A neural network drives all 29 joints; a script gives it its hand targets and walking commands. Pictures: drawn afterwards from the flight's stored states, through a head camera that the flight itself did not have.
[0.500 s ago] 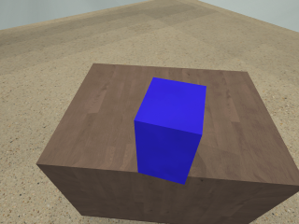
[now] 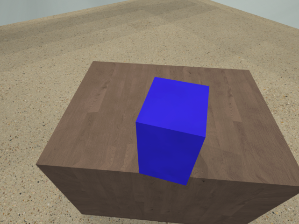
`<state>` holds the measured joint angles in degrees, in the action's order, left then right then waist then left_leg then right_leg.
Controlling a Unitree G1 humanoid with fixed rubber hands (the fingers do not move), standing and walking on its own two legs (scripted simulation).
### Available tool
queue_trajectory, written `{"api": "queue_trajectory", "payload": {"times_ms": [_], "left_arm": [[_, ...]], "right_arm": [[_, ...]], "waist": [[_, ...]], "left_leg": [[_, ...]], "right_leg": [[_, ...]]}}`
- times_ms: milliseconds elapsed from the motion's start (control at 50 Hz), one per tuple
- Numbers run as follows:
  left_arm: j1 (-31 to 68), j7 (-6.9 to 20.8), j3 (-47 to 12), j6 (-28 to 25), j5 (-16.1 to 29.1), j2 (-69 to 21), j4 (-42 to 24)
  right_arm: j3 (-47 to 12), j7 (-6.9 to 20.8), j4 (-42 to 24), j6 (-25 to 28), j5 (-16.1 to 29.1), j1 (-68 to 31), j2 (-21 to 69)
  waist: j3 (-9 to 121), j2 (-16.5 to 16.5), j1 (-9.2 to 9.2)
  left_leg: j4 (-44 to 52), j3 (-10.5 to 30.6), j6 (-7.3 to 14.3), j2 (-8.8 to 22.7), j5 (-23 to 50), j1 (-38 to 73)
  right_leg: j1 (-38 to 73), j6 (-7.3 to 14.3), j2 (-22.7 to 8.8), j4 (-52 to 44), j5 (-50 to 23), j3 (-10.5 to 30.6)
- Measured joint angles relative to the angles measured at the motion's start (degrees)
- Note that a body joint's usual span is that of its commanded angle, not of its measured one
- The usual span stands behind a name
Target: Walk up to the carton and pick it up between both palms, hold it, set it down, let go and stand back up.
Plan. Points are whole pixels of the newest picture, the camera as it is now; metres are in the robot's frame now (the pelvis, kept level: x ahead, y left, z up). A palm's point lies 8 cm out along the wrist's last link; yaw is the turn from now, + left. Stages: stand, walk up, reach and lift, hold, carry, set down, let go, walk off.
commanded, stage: stand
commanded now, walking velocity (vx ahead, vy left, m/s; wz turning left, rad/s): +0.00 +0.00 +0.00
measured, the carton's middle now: (171, 133) +0.39 -0.05 +0.01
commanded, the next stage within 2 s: none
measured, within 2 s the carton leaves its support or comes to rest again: neither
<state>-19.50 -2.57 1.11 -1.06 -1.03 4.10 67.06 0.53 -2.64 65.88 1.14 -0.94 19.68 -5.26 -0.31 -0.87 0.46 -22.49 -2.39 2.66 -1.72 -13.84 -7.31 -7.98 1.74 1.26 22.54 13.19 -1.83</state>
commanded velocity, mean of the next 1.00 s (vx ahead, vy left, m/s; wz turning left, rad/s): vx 0.00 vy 0.00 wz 0.00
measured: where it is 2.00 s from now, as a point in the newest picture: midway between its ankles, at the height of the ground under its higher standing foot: outside the picture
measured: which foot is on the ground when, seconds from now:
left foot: down 0.00-1.00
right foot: down 0.00-1.00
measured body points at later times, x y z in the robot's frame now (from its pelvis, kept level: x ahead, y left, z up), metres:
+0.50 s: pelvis +0.01 +0.01 +0.00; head +0.01 +0.01 +0.45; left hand -0.03 +0.20 -0.17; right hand -0.03 -0.18 -0.17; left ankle -0.02 +0.09 -0.74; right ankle -0.01 -0.10 -0.74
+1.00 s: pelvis +0.03 +0.02 +0.00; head +0.04 +0.03 +0.45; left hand -0.01 +0.21 -0.17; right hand -0.01 -0.17 -0.17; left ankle -0.02 +0.09 -0.74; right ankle -0.01 -0.10 -0.74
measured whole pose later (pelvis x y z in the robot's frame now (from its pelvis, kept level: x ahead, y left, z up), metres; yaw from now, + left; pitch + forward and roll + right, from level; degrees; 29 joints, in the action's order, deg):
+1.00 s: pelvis +0.03 +0.02 +0.00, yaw +0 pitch -2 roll +0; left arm -17.6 -3.5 0.7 -0.3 -0.4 3.7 70.8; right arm 0.1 -3.3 67.4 1.7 -0.6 19.3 -4.4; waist -2.3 0.3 0.1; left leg -20.7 -2.6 4.6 -4.1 -15.9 -3.1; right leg -4.7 -0.5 -1.0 22.9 16.4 -1.3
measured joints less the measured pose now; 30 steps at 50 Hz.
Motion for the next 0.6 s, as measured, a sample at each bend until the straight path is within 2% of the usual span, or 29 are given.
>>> {"api": "queue_trajectory", "payload": {"times_ms": [600], "left_arm": [[1.45,-0.61,-0.18,0.59,0.37,-0.34,2.68]], "right_arm": [[-0.52,-0.47,1.63,0.29,0.16,-0.10,0.83]], "waist": [[-1.52,0.81,-0.29]], "left_leg": [[1.29,-0.11,1.07,-1.36,-0.80,2.51]], "right_leg": [[1.99,-1.28,-1.29,-0.01,1.48,0.29]]}}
